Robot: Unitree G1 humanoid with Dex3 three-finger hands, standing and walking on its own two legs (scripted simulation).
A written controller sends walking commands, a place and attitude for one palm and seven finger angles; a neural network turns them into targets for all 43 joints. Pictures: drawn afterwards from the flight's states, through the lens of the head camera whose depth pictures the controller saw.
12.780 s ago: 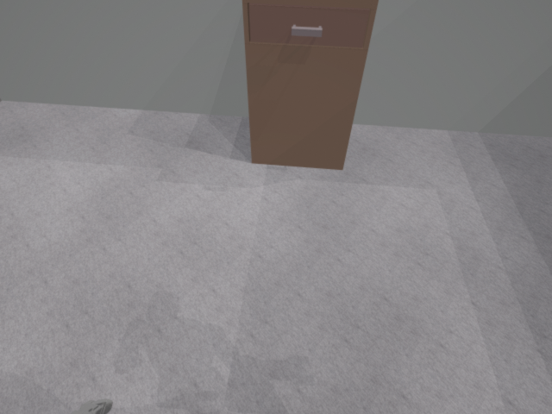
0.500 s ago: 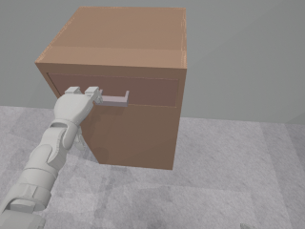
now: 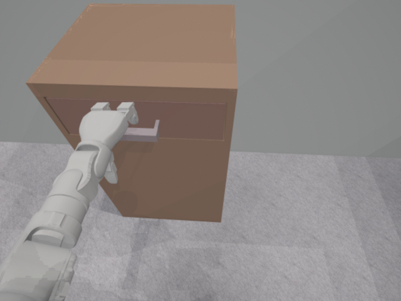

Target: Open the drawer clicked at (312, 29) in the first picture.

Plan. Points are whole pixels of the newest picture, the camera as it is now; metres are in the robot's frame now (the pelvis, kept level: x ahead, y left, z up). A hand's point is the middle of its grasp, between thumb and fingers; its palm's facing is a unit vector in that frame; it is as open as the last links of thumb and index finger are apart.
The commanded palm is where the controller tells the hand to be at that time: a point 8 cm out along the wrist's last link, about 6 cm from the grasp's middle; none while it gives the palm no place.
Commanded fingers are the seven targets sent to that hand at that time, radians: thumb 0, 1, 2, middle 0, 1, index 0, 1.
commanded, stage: move the hooked fingers above the handle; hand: left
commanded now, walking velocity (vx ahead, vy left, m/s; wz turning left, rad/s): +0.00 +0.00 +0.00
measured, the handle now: (137, 128) +0.53 +0.19 -0.01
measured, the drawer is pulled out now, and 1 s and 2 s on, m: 0.00 0.00 0.00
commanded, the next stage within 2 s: lower the fingers behind the handle in 1.06 s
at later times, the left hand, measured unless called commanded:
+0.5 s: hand (126, 129) +0.48 +0.20 +0.04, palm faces -0.05 -0.05 -1.00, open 13.8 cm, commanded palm +0.46 +0.20 +0.10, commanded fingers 0.00 -0.50 0.30 -0.30 -1.20 -0.30 -1.20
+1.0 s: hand (125, 129) +0.48 +0.20 +0.05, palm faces -0.04 -0.04 -1.00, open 13.8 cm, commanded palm +0.46 +0.19 +0.10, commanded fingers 0.00 -0.50 0.30 -0.30 -1.20 -0.30 -1.20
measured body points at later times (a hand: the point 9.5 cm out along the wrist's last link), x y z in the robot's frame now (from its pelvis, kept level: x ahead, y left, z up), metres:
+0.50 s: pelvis +0.00 +0.01 -0.01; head +0.08 +0.00 +0.43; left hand +0.48 +0.20 +0.10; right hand -0.01 -0.27 -0.14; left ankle +0.00 +0.09 -0.72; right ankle -0.04 -0.10 -0.72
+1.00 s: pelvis +0.00 +0.01 -0.01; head +0.07 +0.01 +0.44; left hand +0.48 +0.20 +0.10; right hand +0.02 -0.26 -0.14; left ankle +0.00 +0.09 -0.72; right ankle -0.04 -0.10 -0.72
